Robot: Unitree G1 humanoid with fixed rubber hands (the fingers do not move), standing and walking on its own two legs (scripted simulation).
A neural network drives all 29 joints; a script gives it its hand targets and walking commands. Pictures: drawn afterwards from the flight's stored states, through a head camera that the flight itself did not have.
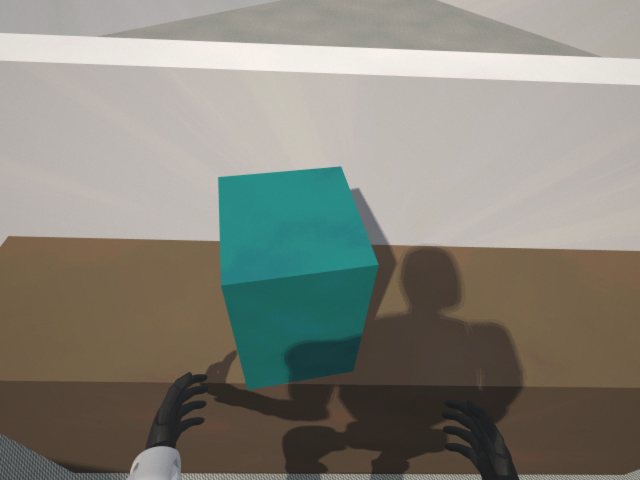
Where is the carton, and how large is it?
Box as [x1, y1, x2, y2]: [218, 166, 378, 389]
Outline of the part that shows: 340,166 218,177 221,287 247,389 351,371 353,369 378,264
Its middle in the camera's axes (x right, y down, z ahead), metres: -0.04 +0.07 +0.58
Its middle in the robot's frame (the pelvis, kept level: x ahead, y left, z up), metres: +0.39 +0.07 +0.00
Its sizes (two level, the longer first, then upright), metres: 0.185 0.174 0.282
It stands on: a pedestal, 0.63 m high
